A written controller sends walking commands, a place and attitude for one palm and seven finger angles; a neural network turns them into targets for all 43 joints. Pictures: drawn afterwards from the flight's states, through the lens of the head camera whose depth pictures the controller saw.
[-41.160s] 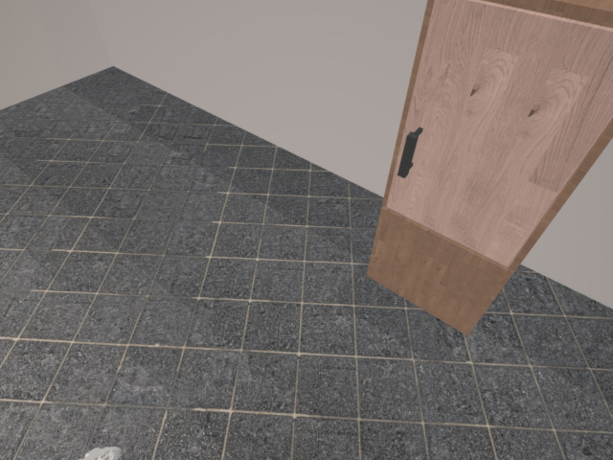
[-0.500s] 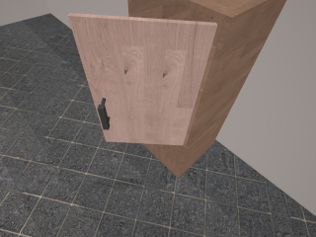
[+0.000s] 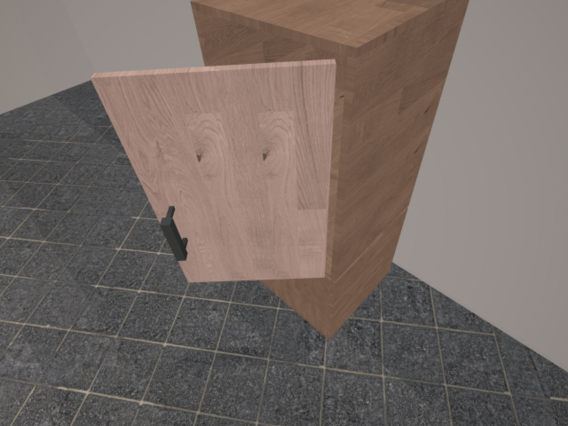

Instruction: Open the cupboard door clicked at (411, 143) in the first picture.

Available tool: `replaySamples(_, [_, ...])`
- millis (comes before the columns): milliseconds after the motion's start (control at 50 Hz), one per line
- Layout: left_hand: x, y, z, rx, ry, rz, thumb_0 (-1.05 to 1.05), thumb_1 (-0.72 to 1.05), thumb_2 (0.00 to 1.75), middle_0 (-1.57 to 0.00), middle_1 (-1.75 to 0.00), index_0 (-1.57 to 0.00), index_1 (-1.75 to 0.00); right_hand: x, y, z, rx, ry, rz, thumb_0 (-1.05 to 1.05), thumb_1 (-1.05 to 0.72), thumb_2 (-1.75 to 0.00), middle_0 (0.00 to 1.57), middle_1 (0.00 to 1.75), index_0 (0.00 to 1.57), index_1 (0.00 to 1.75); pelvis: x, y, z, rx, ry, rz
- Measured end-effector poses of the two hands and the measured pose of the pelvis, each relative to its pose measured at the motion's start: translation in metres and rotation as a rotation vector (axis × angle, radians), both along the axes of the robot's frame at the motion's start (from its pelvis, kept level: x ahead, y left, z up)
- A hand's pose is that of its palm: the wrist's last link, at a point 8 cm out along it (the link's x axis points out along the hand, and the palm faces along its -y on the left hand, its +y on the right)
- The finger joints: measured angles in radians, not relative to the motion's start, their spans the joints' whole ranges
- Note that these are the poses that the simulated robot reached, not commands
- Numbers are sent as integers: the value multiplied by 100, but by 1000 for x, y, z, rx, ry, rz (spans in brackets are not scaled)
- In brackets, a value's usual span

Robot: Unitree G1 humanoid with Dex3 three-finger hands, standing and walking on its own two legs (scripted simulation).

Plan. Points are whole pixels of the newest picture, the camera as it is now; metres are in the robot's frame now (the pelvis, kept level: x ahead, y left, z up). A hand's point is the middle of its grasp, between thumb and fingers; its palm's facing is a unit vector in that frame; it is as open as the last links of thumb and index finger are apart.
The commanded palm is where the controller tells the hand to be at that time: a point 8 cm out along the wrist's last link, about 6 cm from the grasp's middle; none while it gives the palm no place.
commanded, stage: come to a stop and stand still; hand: left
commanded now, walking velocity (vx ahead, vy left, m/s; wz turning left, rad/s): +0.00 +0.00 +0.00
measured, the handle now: (176, 233) +0.53 +0.27 -0.10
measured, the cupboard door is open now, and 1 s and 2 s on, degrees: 45 45 45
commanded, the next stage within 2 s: look again from close up in 0.48 s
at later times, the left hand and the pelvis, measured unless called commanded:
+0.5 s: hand out of the picture -0.02 +0.14 -0.16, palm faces +0.04 -0.98 -0.20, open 7.3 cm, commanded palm none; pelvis -0.01 -0.02 +0.01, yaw +1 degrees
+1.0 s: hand out of the picture +0.00 +0.17 -0.17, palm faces +0.04 -0.98 -0.21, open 7.3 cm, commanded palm none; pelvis +0.00 -0.01 +0.01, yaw +1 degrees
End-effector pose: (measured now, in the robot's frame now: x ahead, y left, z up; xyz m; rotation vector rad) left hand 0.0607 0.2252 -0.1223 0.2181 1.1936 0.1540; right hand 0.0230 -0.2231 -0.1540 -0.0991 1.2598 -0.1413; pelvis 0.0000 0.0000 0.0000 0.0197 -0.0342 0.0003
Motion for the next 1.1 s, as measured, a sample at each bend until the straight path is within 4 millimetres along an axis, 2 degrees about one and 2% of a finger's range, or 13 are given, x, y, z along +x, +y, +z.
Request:
replaySamples(120, [-19,-7,4,7,28,13,0,92,90,-20,-30,-21,-30,-13,-8,1,17,26,20,0,-93,-90,20,30,20,29,-6,-11,4,3,0,4])
replaySamples(340, [-68,-21,-2,-15,156,62,0,91,90,-20,-30,-21,-30,-61,-13,3,34,182,22,0,-91,-90,20,30,20,29,-11,-24,7,-4,10,12])
replaySamples(480, [-85,-31,-8,-49,207,81,0,91,90,-20,-30,-21,-30,-78,-9,8,29,241,11,0,-91,-90,20,30,20,29,-10,-24,8,-7,12,16])
replaySamples(600, [-88,-33,-11,-65,220,84,0,91,90,-20,-30,-21,-30,-76,-2,10,28,238,7,0,-91,-90,19,30,20,29,-8,-22,8,-9,14,15])
replaySamples(860, [-77,-17,-12,-56,194,84,1,92,90,-20,-30,-20,-30,-50,16,9,35,171,17,0,-91,-90,20,30,20,29,-5,-11,8,-7,12,12])
replaySamples(1100, [-70,-6,-12,-49,174,81,0,92,90,-20,-30,-20,-30,-41,15,10,14,155,23,0,-91,-90,20,30,20,29,-4,-3,8,-6,8,12])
